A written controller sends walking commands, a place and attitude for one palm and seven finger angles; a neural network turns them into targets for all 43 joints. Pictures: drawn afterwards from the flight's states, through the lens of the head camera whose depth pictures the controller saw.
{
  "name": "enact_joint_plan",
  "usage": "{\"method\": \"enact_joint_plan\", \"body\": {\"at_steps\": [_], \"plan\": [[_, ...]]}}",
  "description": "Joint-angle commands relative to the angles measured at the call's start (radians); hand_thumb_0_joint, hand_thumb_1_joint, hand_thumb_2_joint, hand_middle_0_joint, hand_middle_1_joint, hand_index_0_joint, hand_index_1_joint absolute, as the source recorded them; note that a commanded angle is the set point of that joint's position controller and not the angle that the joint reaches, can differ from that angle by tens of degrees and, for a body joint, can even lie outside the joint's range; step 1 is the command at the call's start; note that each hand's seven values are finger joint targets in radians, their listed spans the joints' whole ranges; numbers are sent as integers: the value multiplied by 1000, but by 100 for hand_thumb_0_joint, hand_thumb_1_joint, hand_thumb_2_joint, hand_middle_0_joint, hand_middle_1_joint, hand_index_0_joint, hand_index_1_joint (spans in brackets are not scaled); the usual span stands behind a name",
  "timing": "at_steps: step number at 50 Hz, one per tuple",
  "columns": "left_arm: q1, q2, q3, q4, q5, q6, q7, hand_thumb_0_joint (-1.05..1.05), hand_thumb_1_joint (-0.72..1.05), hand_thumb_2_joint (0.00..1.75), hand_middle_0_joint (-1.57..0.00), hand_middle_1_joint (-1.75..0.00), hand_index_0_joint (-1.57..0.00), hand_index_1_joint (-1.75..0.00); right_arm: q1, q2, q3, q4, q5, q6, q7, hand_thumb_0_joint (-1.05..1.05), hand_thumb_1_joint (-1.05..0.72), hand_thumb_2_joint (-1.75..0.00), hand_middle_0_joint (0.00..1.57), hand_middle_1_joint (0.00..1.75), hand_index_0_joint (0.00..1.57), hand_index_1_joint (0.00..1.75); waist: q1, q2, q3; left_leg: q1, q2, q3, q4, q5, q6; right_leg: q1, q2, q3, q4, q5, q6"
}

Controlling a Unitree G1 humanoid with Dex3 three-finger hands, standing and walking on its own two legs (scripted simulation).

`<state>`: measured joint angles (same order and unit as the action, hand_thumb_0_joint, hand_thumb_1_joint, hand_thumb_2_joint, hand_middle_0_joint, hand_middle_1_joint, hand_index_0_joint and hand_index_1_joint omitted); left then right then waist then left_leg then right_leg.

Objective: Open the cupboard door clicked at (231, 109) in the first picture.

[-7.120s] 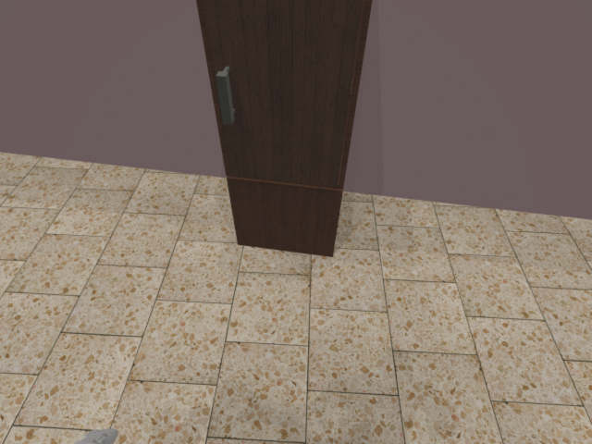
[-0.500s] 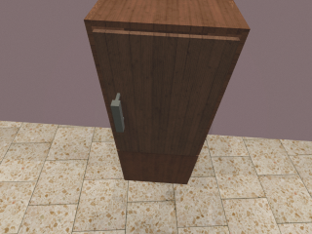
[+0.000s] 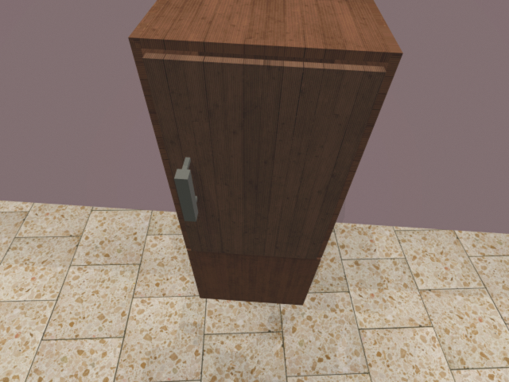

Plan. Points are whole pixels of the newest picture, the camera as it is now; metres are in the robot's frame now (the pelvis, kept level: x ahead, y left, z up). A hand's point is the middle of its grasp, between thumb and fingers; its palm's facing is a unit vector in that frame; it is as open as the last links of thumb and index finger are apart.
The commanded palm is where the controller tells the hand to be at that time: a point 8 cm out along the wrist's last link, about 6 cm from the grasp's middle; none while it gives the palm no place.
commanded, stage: look again from close up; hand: left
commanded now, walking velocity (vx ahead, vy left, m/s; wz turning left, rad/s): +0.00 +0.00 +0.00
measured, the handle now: (189, 189) +0.49 +0.18 -0.03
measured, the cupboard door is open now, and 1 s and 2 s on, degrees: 0 0 0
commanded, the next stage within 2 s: shuffle to correct the standing spot in 0.32 s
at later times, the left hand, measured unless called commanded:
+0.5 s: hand out of the picture +0.02 +0.18 -0.17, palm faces +0.01 -0.97 -0.23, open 7.4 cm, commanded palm none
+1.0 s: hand out of the picture -0.02 +0.15 -0.18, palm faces +0.04 -0.98 -0.18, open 7.4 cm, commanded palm none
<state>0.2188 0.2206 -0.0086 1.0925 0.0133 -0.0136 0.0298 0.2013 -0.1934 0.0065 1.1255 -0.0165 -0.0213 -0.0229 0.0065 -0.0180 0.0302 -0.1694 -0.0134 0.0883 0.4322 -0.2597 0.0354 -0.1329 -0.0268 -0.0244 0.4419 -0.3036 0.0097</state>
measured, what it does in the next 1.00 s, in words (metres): stands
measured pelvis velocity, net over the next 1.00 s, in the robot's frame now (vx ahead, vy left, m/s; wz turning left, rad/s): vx -0.02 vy -0.02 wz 0.01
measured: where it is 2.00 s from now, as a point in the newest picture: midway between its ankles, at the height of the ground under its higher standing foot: outside the picture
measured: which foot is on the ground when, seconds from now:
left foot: down 0.00-1.00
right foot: down 0.00-1.00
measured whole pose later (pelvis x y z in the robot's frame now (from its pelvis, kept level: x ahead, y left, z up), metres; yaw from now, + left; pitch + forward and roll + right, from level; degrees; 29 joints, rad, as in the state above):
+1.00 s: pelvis -0.02 -0.02 +0.00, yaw +0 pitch -1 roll +0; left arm 0.31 0.17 0.00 1.09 0.01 0.00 0.02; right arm 0.30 -0.15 0.00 1.14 -0.03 0.00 -0.01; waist 0.01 -0.03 0.02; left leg -0.22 0.03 0.07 0.50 -0.27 0.00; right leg -0.17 0.01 -0.05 0.49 -0.31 -0.03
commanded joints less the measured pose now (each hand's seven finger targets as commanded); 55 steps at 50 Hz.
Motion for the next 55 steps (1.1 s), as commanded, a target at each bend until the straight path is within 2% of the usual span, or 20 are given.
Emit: {"method": "enact_joint_plan", "body": {"at_steps": [1,21,23,24,26,30,32,34,36,37,39,42,46,48,50,51,52,53,54,55], "plan": [[38,126,27,-31,3,-12,6,0,90,90,-20,-30,-20,-30,18,-139,-20,-38,5,-18,-6,0,-90,-90,20,30,20,30,1,10,-35,39,132,-119,-64,284,11,-18,-94,72,-53,278,-40],[48,126,25,-16,2,-15,5,0,90,90,-20,-30,-20,-30,15,-137,-17,-23,6,-15,-8,0,-90,-90,20,30,20,30,1,12,-16,48,135,-114,-82,252,3,-24,-96,81,-83,277,-43],[24,158,34,-33,2,-16,4,0,90,90,-20,-30,-20,-30,-3,-169,-28,-38,8,-18,-11,0,-90,-90,20,30,20,30,-1,14,-18,54,144,-123,-88,320,3,-31,-95,86,-75,325,-44],[29,153,36,-38,3,-15,7,0,90,90,-20,-30,-20,-30,-6,-159,-30,-41,8,-18,-13,0,-90,-90,20,30,20,30,2,20,-17,62,148,-120,-77,384,4,-31,-96,84,-64,373,-43],[68,95,28,-38,0,-1,13,0,90,90,-20,-30,-20,-30,28,-100,-23,-44,6,-9,-15,0,-90,-90,20,30,20,30,0,22,-49,80,150,-106,-50,459,-5,-34,-97,80,-31,411,-34],[71,103,44,-74,4,14,14,0,90,90,-20,-30,-20,-30,33,-115,-42,-75,4,11,-18,0,-90,-90,20,30,20,30,-1,32,-56,76,167,-96,-6,510,-3,-78,-86,73,34,412,-35],[81,89,39,-81,4,16,14,0,90,90,-20,-30,-20,-30,20,-104,-42,-85,4,15,-15,0,-90,-90,20,30,20,30,4,34,-68,47,160,-96,-9,375,0,-82,-83,90,13,316,-36],[75,91,32,-77,6,7,12,0,90,90,-20,-30,-20,-30,14,-89,-35,-84,6,11,-7,0,-90,-90,20,30,20,30,1,-3,-63,12,139,-97,-35,201,-8,-71,-93,116,-39,233,-43],[38,139,36,-79,5,-7,5,0,90,90,-20,-30,-20,-30,-6,-134,-40,-78,5,5,-1,0,-90,-90,20,30,20,30,-1,-15,-29,-1,122,-103,-60,69,-11,-98,-101,137,-99,89,-55],[28,147,36,-73,5,-12,1,0,90,90,-20,-30,-20,-30,-8,-140,-39,-70,3,2,2,0,-90,-90,20,30,20,30,-3,-13,-9,-1,116,-103,-71,26,-12,-115,-100,140,-129,7,-57],[48,105,28,-56,7,-7,0,0,90,90,-20,-30,-20,-30,33,-81,-26,-44,-2,9,8,0,-90,-90,20,30,20,30,-5,-44,46,-28,100,-89,-67,-55,-16,-141,-95,139,-165,-148,-58],[86,87,28,-45,5,4,-3,0,90,90,-20,-30,-20,-30,77,-57,-17,-31,-9,19,13,0,-90,-90,20,30,20,30,-1,-67,88,-66,70,-59,-13,-114,-22,-185,-109,173,-201,-315,-75],[103,79,33,-44,2,2,-2,0,90,90,-20,-30,-20,-30,119,-36,-12,-24,-8,13,11,0,-90,-90,20,30,20,30,-3,-36,114,-90,70,-59,9,-64,-22,-187,-111,165,-173,-250,-92],[113,59,29,-37,0,-3,-2,0,90,90,-20,-30,-20,-30,138,-32,-10,-18,-4,4,6,0,-90,-90,20,30,20,30,-5,13,101,-64,90,-86,-23,19,-16,-174,-87,124,-117,-116,-82],[132,40,27,-26,1,-7,1,0,90,90,-20,-30,-20,-30,154,-38,-8,-7,1,-8,-2,0,-90,-90,20,30,20,30,4,70,56,-39,121,-112,-37,130,-1,-120,-66,82,-54,49,-65],[143,35,25,-18,-1,-9,2,0,90,90,-20,-30,-20,-30,159,-39,-7,-1,4,-12,-6,0,-90,-90,20,30,20,30,9,63,32,-35,130,-117,-37,169,3,-89,-64,69,-37,97,-60],[246,38,16,39,6,-36,43,0,90,90,-20,-30,-20,-30,10,-66,-8,-83,13,-16,0,0,-90,-90,20,30,20,30,51,80,109,-123,117,-76,189,192,-29,-131,-133,155,-109,488,-34],[182,88,18,-14,3,-45,35,0,90,90,-20,-30,-20,-30,102,7,-5,-103,10,-1,6,0,-90,-90,20,30,20,30,-36,32,34,-108,80,-74,172,-58,-30,-115,-190,201,-114,338,-86],[129,84,24,-27,5,-58,29,0,90,90,-20,-30,-20,-30,140,16,-4,-86,1,2,12,0,-90,-90,20,30,20,30,-42,37,-4,-65,79,-69,156,-51,-33,-118,-183,173,-84,338,-109],[110,69,19,-34,3,-57,25,0,90,90,-20,-30,-20,-30,180,6,-5,-86,1,-3,12,0,-90,-90,20,30,20,30,-55,54,-42,-34,81,-81,103,24,-26,-94,-145,129,-33,315,-109]]}}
